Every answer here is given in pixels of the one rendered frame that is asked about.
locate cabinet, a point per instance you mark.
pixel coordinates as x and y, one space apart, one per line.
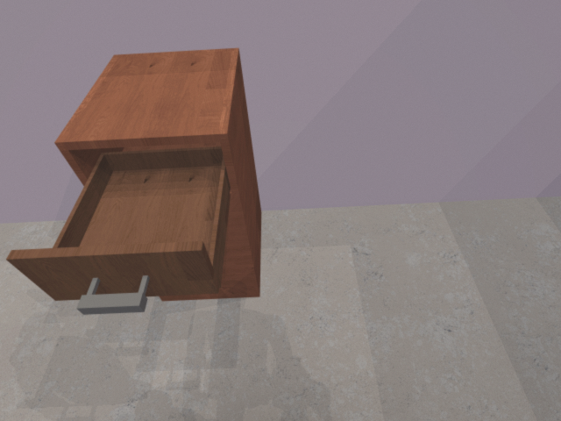
172 100

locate drawer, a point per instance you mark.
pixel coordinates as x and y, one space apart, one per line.
161 213

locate handle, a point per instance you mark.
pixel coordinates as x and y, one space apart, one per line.
113 303

